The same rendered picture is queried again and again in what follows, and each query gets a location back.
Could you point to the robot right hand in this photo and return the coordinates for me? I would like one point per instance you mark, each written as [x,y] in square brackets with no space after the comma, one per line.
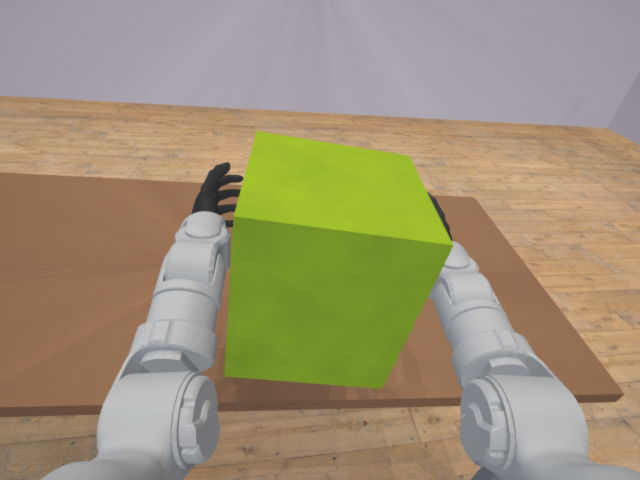
[441,215]

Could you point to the left robot upper arm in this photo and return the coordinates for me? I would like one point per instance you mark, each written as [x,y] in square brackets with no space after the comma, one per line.
[154,426]

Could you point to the table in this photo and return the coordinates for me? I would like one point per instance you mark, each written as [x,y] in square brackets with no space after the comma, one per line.
[79,262]

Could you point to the left robot forearm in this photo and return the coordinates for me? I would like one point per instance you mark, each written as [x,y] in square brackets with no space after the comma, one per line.
[178,335]

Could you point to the right robot forearm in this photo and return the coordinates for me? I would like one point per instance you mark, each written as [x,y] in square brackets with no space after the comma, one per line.
[478,330]

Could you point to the right robot upper arm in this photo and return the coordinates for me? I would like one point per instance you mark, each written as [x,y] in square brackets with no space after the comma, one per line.
[529,428]

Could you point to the carton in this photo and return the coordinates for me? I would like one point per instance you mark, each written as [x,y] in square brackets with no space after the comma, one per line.
[335,250]

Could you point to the robot left hand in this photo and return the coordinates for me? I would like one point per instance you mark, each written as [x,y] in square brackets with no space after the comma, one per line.
[209,196]

